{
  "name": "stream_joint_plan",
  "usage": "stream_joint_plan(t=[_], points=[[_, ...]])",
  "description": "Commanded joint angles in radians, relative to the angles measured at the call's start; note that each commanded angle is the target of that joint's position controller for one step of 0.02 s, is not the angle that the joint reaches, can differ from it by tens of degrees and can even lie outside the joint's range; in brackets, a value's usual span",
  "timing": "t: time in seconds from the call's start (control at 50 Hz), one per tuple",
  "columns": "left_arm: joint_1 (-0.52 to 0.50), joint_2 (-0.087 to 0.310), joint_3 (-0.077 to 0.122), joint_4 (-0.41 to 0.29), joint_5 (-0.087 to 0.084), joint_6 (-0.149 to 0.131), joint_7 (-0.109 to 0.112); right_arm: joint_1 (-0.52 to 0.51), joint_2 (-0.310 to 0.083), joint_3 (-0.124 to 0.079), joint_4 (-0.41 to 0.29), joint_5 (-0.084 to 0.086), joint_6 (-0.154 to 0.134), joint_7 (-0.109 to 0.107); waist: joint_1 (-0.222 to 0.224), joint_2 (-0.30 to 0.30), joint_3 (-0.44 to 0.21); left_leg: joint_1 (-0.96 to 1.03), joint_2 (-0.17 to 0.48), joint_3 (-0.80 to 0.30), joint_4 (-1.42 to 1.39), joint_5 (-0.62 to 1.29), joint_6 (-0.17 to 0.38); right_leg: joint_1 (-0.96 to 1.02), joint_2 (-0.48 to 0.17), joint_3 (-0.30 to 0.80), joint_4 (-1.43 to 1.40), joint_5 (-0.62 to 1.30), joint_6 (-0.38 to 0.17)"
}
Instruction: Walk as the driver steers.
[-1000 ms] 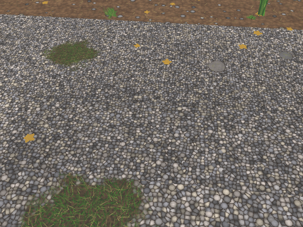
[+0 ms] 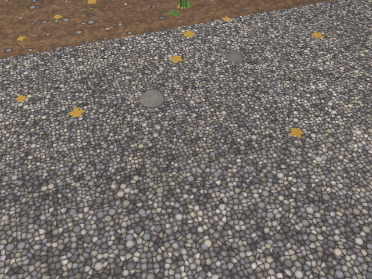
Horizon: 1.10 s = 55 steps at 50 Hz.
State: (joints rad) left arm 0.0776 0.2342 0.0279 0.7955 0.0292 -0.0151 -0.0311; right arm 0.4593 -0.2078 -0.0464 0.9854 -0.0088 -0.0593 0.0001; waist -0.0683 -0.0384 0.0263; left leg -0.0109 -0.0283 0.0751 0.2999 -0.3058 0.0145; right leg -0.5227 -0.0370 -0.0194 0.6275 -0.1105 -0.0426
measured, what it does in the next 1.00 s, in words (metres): goes down, turning left: right foot, then left foot 0.19 m lower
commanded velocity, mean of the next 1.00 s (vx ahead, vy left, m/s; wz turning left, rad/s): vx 0.50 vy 0.00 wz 0.21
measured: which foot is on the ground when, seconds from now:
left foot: down 0.00-0.08, up 0.10-0.76, down 0.78-1.00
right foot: up 0.00-0.04, down 0.06-0.76, up 0.78-1.00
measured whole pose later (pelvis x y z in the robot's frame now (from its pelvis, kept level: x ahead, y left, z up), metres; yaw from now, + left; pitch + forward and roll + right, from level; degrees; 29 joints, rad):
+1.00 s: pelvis +0.55 +0.03 -0.20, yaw +17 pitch +0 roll +2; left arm 0.12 0.20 0.01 0.83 0.04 -0.05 0.01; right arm 0.34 -0.21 -0.05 1.00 -0.01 -0.04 -0.01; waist -0.01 -0.02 0.11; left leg -0.25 -0.20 -0.02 0.46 -0.21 0.14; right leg -0.68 -0.12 0.07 1.03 -0.23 0.03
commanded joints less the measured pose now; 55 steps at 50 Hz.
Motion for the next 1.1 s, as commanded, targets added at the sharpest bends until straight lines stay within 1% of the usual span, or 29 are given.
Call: stream_joint_plan(t=[0.02, 0.04, 0.06, 0.08, 0.1, 0.12, 0.16, 0.22, 0.26, 0.32, 0.34, 0.4, 0.48, 0.6, 0.68, 0.72, 0.74, 0.76, 0.78, 0.8, 0.82, 0.84, 0.86, 0.88, 0.9, 0.94, 1.0, 1.04, 1.1], points=[[0.045, 0.081, 0.019, -0.037, 0.004, -0.017, 0.006, -0.013, -0.173, -0.033, -0.035, -0.013, -0.001, -0.007, 0.077, 0.144, 0.033, -0.077, 0.251, -0.126, -0.008, 0.53, 0.133, 0.177, 0.034, -0.032, -0.053, -0.08, -0.03], [0.161, 0.09, 0.027, 0.006, 0.009, -0.025, 0.01, -0.026, -0.171, -0.033, -0.031, -0.011, 0.005, -0.007, 0.13, 0.108, -0.002, -0.085, 0.223, -0.095, 0.131, 0.622, 0.115, 0.312, 0.062, -0.042, -0.123, -0.067, -0.048], [0.319, 0.132, 0.045, 0.051, 0.019, -0.041, 0.017, -0.005, -0.144, -0.023, -0.032, -0.005, 0.01, -0.009, 0.183, 0.022, -0.102, -0.157, 0.167, -0.043, 0.377, 0.54, 0.091, 0.512, -0.005, 0.055, -0.182, -0.08, -0.088], [0.419, 0.238, 0.069, 0.057, 0.023, -0.046, 0.027, 0.093, -0.044, 0.001, -0.066, 0.014, 0.011, 0.001, 0.168, -0.225, -0.247, -0.454, 0.031, 0.026, 0.764, 0.055, 0.043, 0.797, -0.29, 0.479, -0.258, -0.191, -0.201], [0.399, 0.224, 0.07, 0.059, -0.021, -0.032, 0.022, 0.096, -0.127, -0.027, -0.04, -0.006, 0.014, -0.002, 0.165, -0.211, -0.246, -0.596, -0.029, -0.088, 0.895, -0.241, 0.056, 0.764, -0.337, 0.669, -0.341, -0.166, -0.255], [0.321, 0.18, 0.061, 0.055, -0.028, -0.032, 0.014, 0.017, -0.171, -0.045, -0.054, -0.009, 0.016, 0.001, 0.133, -0.103, -0.108, -0.644, 0.033, -0.149, 0.932, -0.169, 0.067, 0.659, -0.292, 0.512, -0.334, -0.139, -0.251], [0.216, 0.098, 0.041, 0.041, -0.012, -0.043, 0.009, -0.06, -0.136, -0.042, -0.06, -0.002, 0.018, 0.007, 0.084, -0.054, 0.002, -0.582, 0.092, -0.155, 0.84, -0.054, 0.06, 0.471, -0.222, 0.326, -0.384, 0.053, -0.203], [0.237, 0.085, 0.033, 0.062, -0.02, -0.055, 0.025, -0.077, -0.132, -0.05, -0.055, -0.024, 0.058, 0.013, 0.055, -0.039, 0.011, -0.533, 0.092, -0.158, 0.76, 0.006, 0.03, 0.436, -0.18, 0.242, -0.437, 0.196, -0.173], [0.29, 0.116, 0.045, 0.094, -0.022, -0.056, 0.034, -0.093, -0.097, -0.043, -0.057, -0.038, 0.076, 0.022, 0.048, -0.013, 0.002, -0.548, 0.094, -0.121, 0.748, 0.048, 0.003, 0.434, -0.166, 0.195, -0.445, 0.247, -0.188], [0.354, 0.125, 0.044, 0.12, -0.009, -0.068, 0.037, -0.164, -0.109, -0.052, -0.073, -0.032, 0.087, 0.027, 0.069, -0.001, 0.028, -0.662, 0.105, -0.123, 0.76, 0.2, 0.006, 0.447, -0.169, 0.195, -0.444, 0.144, -0.204], [0.369, 0.117, 0.039, 0.146, -0.018, -0.085, 0.039, -0.264, -0.126, -0.065, -0.112, -0.022, 0.08, 0.026, 0.072, -0.012, 0.073, -0.763, 0.11, -0.183, 0.663, 0.24, 0.008, 0.499, -0.156, 0.2, -0.457, 0.037, -0.169], [0.38, 0.134, 0.042, 0.186, -0.024, -0.115, 0.042, -0.338, -0.137, -0.069, -0.135, -0.024, 0.064, 0.033, 0.071, -0.017, 0.114, -0.795, 0.098, -0.182, 0.497, 0.397, 0.001, 0.487, -0.144, 0.179, -0.452, -0.004, -0.169], [0.396, 0.112, 0.029, 0.189, -0.002, -0.114, 0.066, -0.37, -0.109, -0.059, -0.124, -0.026, 0.054, 0.049, 0.091, -0.005, 0.066, -0.683, 0.042, -0.166, 0.426, 0.657, 0.034, 0.407, -0.123, 0.096, -0.299, -0.049, -0.147], [0.56, 0.094, 0.018, 0.24, 0.037, -0.11, 0.087, -0.562, -0.102, -0.046, -0.208, -0.029, 0.04, 0.04, 0.189, 0.005, 0.168, -0.92, 0.041, -0.148, 0.374, 0.67, 0.066, 0.579, -0.163, 0.092, -0.068, -0.025, -0.137], [0.546, 0.05, -0.007, 0.239, 0.036, -0.101, 0.073, -0.562, -0.04, -0.01, -0.214, -0.016, 0.028, 0.05, 0.208, 0.038, 0.174, -0.598, 0.035, 0.013, 0.141, 0.835, 0.084, 0.441, -0.102, -0.017, 0.084, -0.003, -0.088], [0.537, 0.068, -0.012, 0.242, 0.028, -0.084, 0.079, -0.373, -0.053, -0.013, -0.145, -0.025, 0.027, 0.047, 0.134, 0.055, 0.091, -0.342, 0.023, 0.038, 0.073, 0.881, 0.097, 0.426, -0.084, -0.044, 0.322, 0.184, -0.08], [0.522, 0.1, 0.001, 0.24, 0.029, -0.076, 0.083, -0.17, -0.092, -0.032, -0.069, -0.013, 0.037, 0.033, 0.052, 0.03, -0.03, -0.172, 0.039, -0.02, 0.051, 0.865, 0.112, 0.474, -0.094, -0.02, 0.522, 0.332, -0.086], [0.476, 0.125, 0.012, 0.24, 0.008, -0.069, 0.086, -0.023, -0.13, -0.044, -0.018, -0.048, 0.033, 0.025, -0.054, 0.059, -0.031, -0.033, 0.015, 0.039, -0.059, 0.896, 0.137, 0.395, -0.043, -0.073, 0.838, 0.326, -0.06], [0.439, 0.081, 0.018, 0.234, 0.001, -0.058, 0.077, 0.062, -0.212, -0.071, 0.03, -0.061, 0.037, 0.023, -0.09, 0.207, -0.043, 0.239, 0.133, -0.084, -0.025, 1.025, 0.233, 0.082, 0.097, -0.135, 1.331, -0.524, -0.028], [0.554, 0.078, 0.017, 0.171, -0.058, -0.064, 0.085, 0.1, -0.272, -0.076, 0.012, -0.043, 0.028, 0.021, 0.004, 0.273, -0.248, 0.717, 0.375, -0.311, 0.465, 1.59, 0.312, -0.327, 0.071, 0.002, 1.432, -0.719, -0.01], [0.463, 0.117, 0.008, 0.114, -0.063, -0.068, 0.093, 0.099, -0.273, -0.083, -0.014, 0.0, 0.027, 0.017, -0.076, 0.163, -0.415, 0.809, 0.436, -0.45, 0.404, 1.503, 0.41, -0.454, 0.014, 0.056, 1.389, -0.608, 0.012], [0.38, 0.141, 0.004, 0.105, -0.023, -0.067, 0.084, 0.088, -0.225, -0.07, -0.021, -0.002, 0.03, 0.007, -0.086, 0.016, -0.32, 0.68, 0.397, -0.476, 0.26, 1.013, 0.403, -0.523, -0.028, 0.047, 1.267, -0.518, 0.001], [0.359, 0.108, -0.001, 0.094, -0.003, -0.068, 0.07, 0.027, -0.244, -0.077, -0.028, -0.024, 0.034, -0.019, -0.041, 0.058, -0.276, 0.505, 0.423, -0.605, 0.126, 0.579, 0.451, -0.539, -0.024, 0.032, 1.263, -0.462, 0.013], [0.315, 0.151, 0.017, 0.085, 0.033, -0.071, 0.059, -0.035, -0.183, -0.051, -0.047, -0.007, 0.015, -0.026, 0.014, -0.078, -0.2, 0.292, 0.391, -0.59, 0.077, 0.432, 0.393, -0.473, -0.074, 0.086, 1.027, -0.295, 0.02], [0.237, 0.124, 0.019, 0.049, 0.028, -0.049, 0.049, -0.124, -0.179, -0.041, -0.052, 0.001, 0.004, -0.031, 0.089, -0.066, -0.051, -0.073, 0.334, -0.523, -0.008, 0.508, 0.365, -0.294, -0.086, 0.085, 0.765, -0.253, 0.063], [0.206, 0.059, 0.005, 0.032, 0.029, -0.024, 0.042, -0.179, -0.192, -0.042, -0.071, -0.013, -0.009, -0.021, 0.125, -0.008, -0.004, -0.389, 0.208, -0.409, -0.038, 0.634, 0.339, -0.005, -0.08, 0.052, 0.489, -0.182, 0.099], [0.189, 0.026, -0.004, 0.02, -0.003, -0.033, 0.037, -0.187, -0.168, -0.042, -0.084, 0.009, -0.012, -0.003, 0.12, 0.087, -0.088, -0.407, 0.132, -0.325, -0.002, 0.69, 0.285, 0.152, -0.054, 0.041, 0.258, 0.056, 0.073], [0.097, 0.048, 0.002, 0.0, -0.006, -0.032, 0.041, -0.136, -0.159, -0.042, -0.088, 0.017, 0.002, 0.004, 0.07, 0.085, -0.075, -0.327, 0.121, -0.366, 0.014, 0.536, 0.259, 0.116, -0.033, 0.044, 0.174, 0.098, 0.067], [-0.082, 0.084, 0.01, -0.07, -0.002, -0.031, 0.034, -0.053, -0.183, -0.048, -0.09, 0.0, 0.027, 0.005, 0.008, 0.076, 0.0, -0.199, 0.142, -0.477, 0.027, 0.381, 0.244, 0.009, -0.005, 0.06, 0.071, 0.006, 0.063]])
Velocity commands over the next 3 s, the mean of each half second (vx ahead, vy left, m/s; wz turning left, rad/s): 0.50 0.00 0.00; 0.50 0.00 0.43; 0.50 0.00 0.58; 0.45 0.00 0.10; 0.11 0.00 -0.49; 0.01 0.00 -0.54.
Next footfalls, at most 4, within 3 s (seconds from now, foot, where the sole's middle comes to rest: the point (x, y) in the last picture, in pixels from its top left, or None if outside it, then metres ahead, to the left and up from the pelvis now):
0.06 right None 0.16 -0.10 -0.78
0.78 left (161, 269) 0.59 0.09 -0.96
1.20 right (185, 211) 0.84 -0.03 -0.96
1.72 left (121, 209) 0.87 0.26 -0.96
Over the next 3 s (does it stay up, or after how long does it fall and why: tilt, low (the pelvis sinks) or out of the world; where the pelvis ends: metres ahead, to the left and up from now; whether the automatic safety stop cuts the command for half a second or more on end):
stays up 1.12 0.38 -0.37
